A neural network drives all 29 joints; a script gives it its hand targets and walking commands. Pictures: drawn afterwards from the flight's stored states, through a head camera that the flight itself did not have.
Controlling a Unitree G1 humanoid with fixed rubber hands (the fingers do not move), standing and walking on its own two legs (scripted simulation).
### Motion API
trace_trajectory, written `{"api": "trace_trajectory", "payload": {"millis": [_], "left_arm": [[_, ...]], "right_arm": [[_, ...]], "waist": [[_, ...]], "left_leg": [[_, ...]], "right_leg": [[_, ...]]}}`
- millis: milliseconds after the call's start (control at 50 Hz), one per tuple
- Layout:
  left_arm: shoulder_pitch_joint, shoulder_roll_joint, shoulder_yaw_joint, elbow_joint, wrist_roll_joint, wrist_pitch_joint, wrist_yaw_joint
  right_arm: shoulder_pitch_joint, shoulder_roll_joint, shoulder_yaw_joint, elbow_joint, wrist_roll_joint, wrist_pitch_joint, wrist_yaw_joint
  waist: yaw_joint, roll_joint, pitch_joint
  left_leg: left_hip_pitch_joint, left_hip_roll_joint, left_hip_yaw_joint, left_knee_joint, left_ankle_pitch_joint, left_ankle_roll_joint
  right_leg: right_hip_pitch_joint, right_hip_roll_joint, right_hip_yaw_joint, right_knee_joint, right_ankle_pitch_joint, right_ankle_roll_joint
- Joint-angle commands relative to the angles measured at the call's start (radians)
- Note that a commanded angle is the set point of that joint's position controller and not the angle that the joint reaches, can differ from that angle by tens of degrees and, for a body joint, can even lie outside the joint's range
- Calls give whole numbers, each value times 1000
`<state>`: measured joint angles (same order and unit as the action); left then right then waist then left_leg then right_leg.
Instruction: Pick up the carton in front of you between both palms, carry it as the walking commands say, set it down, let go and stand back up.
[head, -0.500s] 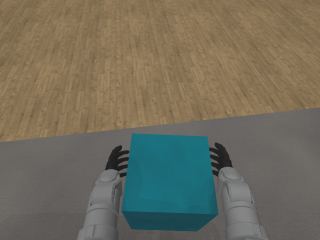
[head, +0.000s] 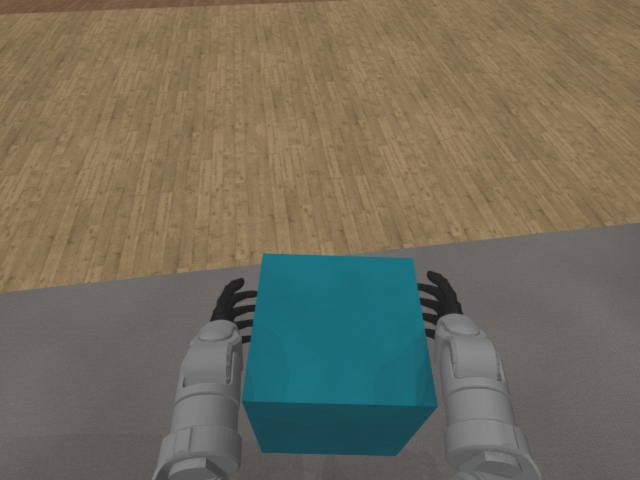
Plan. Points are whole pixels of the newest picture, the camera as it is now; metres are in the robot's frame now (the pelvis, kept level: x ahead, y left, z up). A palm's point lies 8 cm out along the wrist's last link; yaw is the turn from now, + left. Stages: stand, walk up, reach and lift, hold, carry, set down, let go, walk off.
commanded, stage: reach and lift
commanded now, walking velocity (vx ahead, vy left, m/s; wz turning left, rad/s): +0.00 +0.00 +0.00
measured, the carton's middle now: (333, 360) +0.30 +0.00 -0.05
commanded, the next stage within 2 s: hold in 0.58 s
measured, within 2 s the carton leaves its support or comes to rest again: neither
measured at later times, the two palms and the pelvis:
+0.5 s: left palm (224, 324) +0.30 +0.15 +0.04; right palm (449, 316) +0.31 -0.15 +0.04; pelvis +0.02 +0.00 +0.01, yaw +0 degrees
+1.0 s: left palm (220, 324) +0.29 +0.15 +0.05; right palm (453, 315) +0.30 -0.15 +0.06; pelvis +0.01 +0.00 +0.01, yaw +0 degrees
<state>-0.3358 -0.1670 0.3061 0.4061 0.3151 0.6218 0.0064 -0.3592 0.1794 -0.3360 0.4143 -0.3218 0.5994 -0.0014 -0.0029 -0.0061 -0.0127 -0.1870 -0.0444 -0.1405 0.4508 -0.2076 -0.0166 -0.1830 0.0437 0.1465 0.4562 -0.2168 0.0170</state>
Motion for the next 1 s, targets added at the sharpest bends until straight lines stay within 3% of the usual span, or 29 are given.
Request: {"api": "trace_trajectory", "payload": {"millis": [0, 300, 540, 660, 780, 980], "left_arm": [[-577, -952, -549, -10, -252, -34, -266], [-466, -941, -593, -113, -287, 4, -255], [-451, -922, -608, -169, -299, 33, -255], [-444, -919, -676, -266, -343, 71, -253], [-449, -880, -604, -207, -299, 106, -257], [-553, -918, -605, -183, -310, 93, -271]], "right_arm": [[-482, 965, 547, 69, 234, -3, 271], [-366, 936, 585, -31, 259, 32, 267], [-339, 937, 604, -77, 273, 65, 263], [-321, 951, 673, -168, 318, 106, 254], [-330, 916, 600, -109, 279, 139, 258], [-423, 944, 592, -80, 283, 125, 272]], "waist": [[2, 9, -255], [0, 11, -267], [3, 4, -239], [-1, -1, -283], [4, 1, -138], [-3, 6, -191]], "left_leg": [[96, -45, 84, -86, 57, 4], [166, -51, 73, -114, 233, -7], [179, -54, 74, -127, 230, -6], [218, -56, 70, -137, 290, -7], [168, -52, 79, -165, 115, 1], [176, -46, 82, -149, 85, 0]], "right_leg": [[51, 45, -85, -92, 60, -4], [122, 56, -81, -118, 226, 3], [144, 54, -76, -133, 240, 9], [197, 52, -67, -145, 317, 13], [141, 45, -75, -174, 134, 5], [131, 43, -81, -158, 99, 1]]}}
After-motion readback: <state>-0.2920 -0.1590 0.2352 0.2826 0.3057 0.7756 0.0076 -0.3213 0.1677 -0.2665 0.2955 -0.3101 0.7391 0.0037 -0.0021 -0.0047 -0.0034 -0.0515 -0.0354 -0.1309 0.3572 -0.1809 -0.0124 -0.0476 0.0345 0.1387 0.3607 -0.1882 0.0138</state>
